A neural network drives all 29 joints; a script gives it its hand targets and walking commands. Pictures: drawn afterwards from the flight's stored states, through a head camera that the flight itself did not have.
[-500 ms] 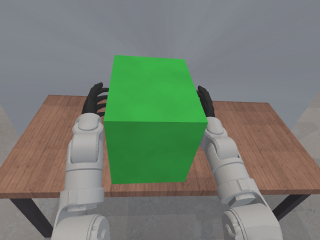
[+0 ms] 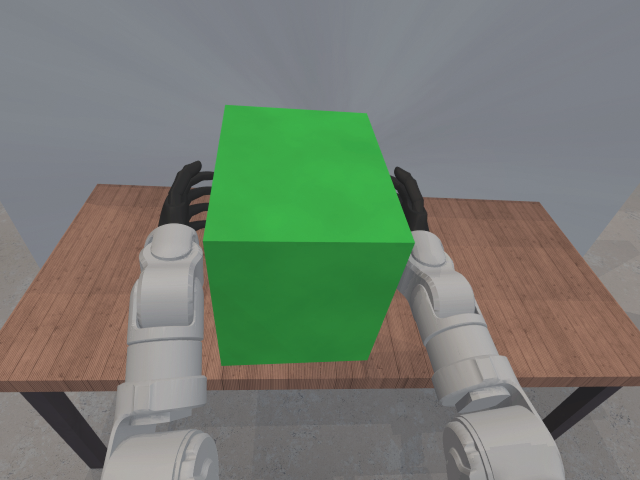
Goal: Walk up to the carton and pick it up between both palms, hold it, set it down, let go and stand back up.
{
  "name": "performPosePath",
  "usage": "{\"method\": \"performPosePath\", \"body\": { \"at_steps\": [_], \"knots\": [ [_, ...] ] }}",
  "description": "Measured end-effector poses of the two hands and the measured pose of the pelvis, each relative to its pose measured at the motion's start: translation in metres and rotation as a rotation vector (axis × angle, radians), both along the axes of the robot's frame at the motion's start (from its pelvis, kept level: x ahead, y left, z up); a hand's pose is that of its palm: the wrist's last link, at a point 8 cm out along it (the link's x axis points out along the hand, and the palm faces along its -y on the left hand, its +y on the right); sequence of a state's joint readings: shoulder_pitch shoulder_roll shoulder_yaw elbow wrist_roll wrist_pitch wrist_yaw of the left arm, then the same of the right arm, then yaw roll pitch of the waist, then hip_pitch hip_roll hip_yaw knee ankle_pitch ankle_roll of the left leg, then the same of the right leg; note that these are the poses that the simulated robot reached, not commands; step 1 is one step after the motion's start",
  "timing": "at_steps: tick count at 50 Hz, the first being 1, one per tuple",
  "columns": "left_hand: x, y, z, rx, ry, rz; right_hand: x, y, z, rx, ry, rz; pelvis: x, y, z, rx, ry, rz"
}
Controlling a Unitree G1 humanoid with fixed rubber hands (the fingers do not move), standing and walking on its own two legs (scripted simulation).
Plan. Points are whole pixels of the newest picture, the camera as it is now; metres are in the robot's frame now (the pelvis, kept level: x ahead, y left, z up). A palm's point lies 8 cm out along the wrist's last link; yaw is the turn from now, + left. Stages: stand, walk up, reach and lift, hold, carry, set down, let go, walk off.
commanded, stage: hold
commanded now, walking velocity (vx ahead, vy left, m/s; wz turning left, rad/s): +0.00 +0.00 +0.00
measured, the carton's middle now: (297, 234) +0.38 +0.01 +0.15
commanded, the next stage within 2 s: none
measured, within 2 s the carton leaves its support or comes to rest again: neither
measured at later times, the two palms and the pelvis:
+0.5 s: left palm (181, 227) +0.36 +0.15 +0.18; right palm (411, 231) +0.36 -0.13 +0.17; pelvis +0.01 +0.00 +0.00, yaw +0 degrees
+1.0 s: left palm (181, 228) +0.35 +0.15 +0.18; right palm (411, 231) +0.36 -0.13 +0.17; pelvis +0.01 +0.00 +0.00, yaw +0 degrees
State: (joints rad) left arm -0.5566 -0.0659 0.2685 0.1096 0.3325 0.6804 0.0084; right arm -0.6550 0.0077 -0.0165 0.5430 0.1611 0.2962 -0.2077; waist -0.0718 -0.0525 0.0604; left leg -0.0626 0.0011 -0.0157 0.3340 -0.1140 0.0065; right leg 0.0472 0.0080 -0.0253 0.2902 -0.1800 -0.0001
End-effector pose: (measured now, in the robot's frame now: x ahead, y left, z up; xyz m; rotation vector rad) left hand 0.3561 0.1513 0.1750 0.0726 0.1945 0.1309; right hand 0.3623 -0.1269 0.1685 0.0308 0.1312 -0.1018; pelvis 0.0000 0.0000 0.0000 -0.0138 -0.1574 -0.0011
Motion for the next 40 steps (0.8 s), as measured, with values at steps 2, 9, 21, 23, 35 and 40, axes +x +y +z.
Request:
{"method": "performPosePath", "body": {
  "at_steps": [2, 9, 21, 23, 35, 40],
  "knots": [
    [-0.0002, 0.0003, -0.001, 0.001, 0.001, 0.001, -0.0001, 0.0003, -0.0011, -0.001, 0.001, 0.001, 0.0008, 0.0002, 0.0, 0.0, 0.0, 0.0],
    [-0.0017, 0.0, -0.0018, 0.005, -0.005, 0.001, -0.0012, 0.0, -0.002, 0.0, -0.007, 0.001, 0.0034, 0.0005, -0.0003, 0.0, 0.001, 0.002],
    [-0.0002, -0.0026, 0.001, 0.007, -0.011, 0.0, -0.0002, -0.0027, -0.0011, 0.003, -0.013, -0.001, 0.0058, 0.0002, -0.0002, 0.001, -0.001, -0.002],
    [0.0001, -0.0028, 0.0007, 0.006, -0.008, 0.001, 0.0003, -0.0029, -0.0013, 0.004, -0.01, 0.0, 0.006, 0.0, -0.0002, 0.001, -0.003, -0.002],
    [-0.002, -0.0017, -0.0016, -0.001, -0.004, 0.004, -0.0004, -0.0017, -0.0022, 0.0, -0.008, 0.007, 0.0075, -0.0019, -0.0003, 0.003, -0.005, 0.0],
    [-0.0024, -0.0021, -0.0014, 0.002, -0.006, 0.003, -0.001, -0.0022, -0.0021, -0.002, -0.01, 0.006, 0.0073, -0.0022, -0.0003, 0.002, -0.005, 0.001]
  ]
}}
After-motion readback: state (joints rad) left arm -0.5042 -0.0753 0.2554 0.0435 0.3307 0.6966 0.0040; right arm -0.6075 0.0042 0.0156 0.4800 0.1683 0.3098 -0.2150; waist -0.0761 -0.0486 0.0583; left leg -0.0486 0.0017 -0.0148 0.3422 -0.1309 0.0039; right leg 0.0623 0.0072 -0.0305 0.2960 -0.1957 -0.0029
